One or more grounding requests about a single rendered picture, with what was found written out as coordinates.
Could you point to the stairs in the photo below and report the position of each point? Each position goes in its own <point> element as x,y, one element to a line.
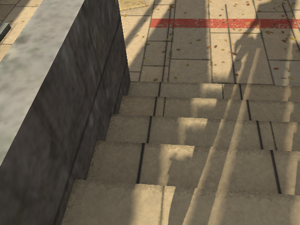
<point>239,137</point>

